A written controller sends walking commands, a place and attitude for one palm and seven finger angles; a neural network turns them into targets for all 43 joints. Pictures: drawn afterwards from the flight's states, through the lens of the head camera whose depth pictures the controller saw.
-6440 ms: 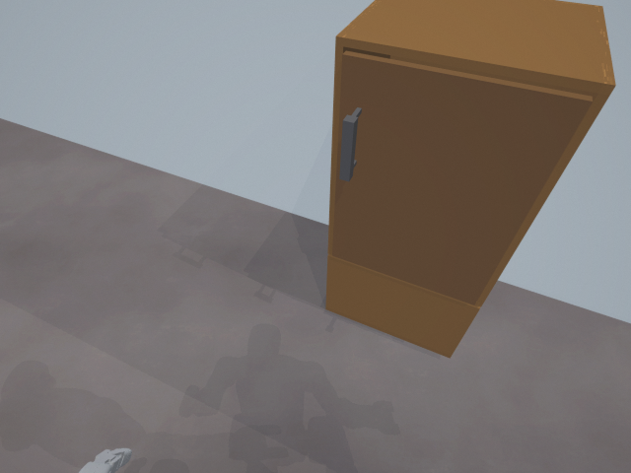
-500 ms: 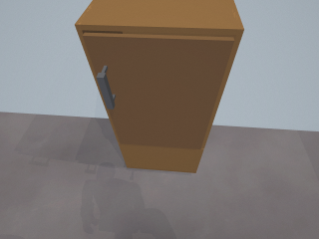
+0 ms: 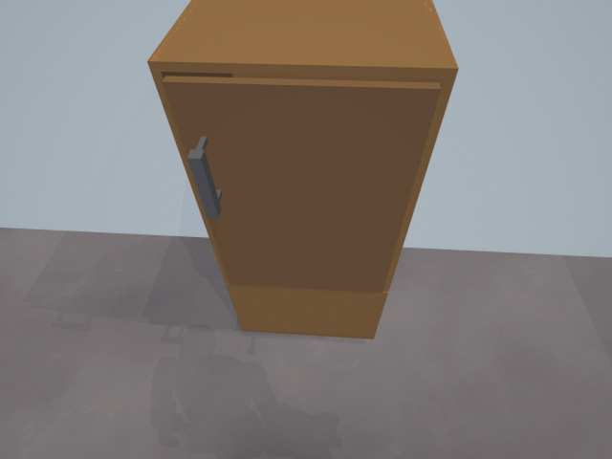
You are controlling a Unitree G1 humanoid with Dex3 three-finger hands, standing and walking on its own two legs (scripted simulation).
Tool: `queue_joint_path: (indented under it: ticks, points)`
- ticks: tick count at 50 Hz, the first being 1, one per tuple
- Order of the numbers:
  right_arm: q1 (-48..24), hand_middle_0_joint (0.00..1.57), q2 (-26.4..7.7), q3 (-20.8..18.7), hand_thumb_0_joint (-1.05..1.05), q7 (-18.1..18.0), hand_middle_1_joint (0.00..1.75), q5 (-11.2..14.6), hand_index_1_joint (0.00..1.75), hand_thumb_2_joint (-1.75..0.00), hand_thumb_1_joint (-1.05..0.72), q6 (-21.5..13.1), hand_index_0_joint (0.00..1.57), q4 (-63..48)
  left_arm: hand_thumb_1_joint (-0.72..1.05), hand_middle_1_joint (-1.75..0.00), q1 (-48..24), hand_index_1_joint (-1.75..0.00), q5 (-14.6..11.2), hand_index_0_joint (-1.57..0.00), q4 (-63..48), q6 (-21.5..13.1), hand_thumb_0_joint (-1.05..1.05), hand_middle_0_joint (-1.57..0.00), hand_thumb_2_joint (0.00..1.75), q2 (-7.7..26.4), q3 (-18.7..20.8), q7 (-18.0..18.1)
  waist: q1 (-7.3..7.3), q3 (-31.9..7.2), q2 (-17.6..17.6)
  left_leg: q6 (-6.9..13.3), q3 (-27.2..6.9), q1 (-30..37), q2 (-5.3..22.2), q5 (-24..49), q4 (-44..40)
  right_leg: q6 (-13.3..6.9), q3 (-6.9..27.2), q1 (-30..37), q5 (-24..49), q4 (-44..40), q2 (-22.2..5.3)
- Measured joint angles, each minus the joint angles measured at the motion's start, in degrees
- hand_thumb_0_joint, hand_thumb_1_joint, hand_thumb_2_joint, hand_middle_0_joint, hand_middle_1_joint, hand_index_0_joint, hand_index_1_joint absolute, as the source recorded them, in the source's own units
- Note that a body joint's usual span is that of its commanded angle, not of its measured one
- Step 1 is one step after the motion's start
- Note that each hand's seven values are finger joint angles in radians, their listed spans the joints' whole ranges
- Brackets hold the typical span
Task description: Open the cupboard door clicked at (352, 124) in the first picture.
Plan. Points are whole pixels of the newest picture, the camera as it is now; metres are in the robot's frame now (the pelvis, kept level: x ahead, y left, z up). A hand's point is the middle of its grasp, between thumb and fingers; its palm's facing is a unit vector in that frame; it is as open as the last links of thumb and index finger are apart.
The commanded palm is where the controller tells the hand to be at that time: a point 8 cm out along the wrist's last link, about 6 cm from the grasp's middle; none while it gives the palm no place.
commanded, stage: come to a stop and stand still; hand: left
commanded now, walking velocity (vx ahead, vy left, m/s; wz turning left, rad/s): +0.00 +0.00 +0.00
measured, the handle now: (208, 178) +0.56 +0.20 +0.02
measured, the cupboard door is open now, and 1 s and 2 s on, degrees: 0 0 0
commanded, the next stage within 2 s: look again from close up in 0.42 s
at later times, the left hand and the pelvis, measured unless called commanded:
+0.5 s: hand out of the picture +0.00 +0.20 -0.16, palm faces -0.03 -0.97 -0.23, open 7.4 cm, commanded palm none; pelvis -0.02 +0.01 +0.01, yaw -1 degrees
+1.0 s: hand out of the picture +0.05 +0.20 -0.16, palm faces -0.01 -0.97 -0.24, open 7.4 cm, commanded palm none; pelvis +0.01 +0.01 +0.01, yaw -1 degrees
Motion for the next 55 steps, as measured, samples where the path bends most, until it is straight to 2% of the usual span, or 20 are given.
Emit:
queue_joint_path:
  ticks: [10, 27, 42, 55]
  points:
    - [0.9, 0.2, 0.2, 1.6, 0.01, 0.4, 0.3, -0.7, 0.3, -0.9, -0.91, -0.2, 0.2, -0.4, 0.91, -0.3, 0.6, -0.3, -0.2, -0.2, -0.1, 0.6, 0.01, -0.2, 0.89, 0.9, -1.1, -1.1, 0.61, -2.5, 0.3, 0.1, 0.6, 2.2, -0.6, 3.6, -4.0, 0.4, 0.5, 1.8, 3.1, -3.4, -0.4]
    - [6.8, 0.2, -0.3, 2.7, 0.01, 0.5, 0.3, -0.6, 0.3, -0.9, -0.91, -0.8, 0.2, 5.9, 0.91, -0.3, 1.6, -0.3, -0.4, -0.2, 3.1, 0.6, 0.01, -0.2, 0.89, 2.4, -1.1, -1.8, 0.39, -1.0, -1.5, 0.5, 1.1, 1.6, -1.2, 5.4, -7.3, 0.9, 1.0, 0.8, 4.7, -6.0, -0.8]
    - [1.7, 0.2, 0.5, 2.8, 0.01, -0.1, 0.3, -0.4, 0.3, -0.9, -0.9, -2.0, 0.2, 6.8, 0.91, -0.3, -1.0, -0.3, -0.3, -0.2, 4.9, 0.0, 0.01, -0.2, 0.89, 2.2, -1.1, -1.5, 0.94, -1.6, -1.9, 0.6, 1.5, 4.1, -1.4, 3.5, -7.4, 1.2, 1.4, 3.1, 3.0, -6.1, -1.0]
    - [-1.3, 0.2, -0.4, 2.6, 0.0, -0.1, 0.3, -0.5, 0.3, -0.9, -0.9, -2.0, 0.2, 6.4, 0.91, -0.3, -1.9, -0.3, -0.2, -0.2, 4.7, -0.2, 0.0, -0.2, 0.89, 3.3, -0.7, -1.6, 1.46, -1.8, -2.1, 0.4, 1.3, 5.3, -1.4, 3.5, -8.7, 1.1, 1.2, 4.3, 2.7, -7.1, -0.9]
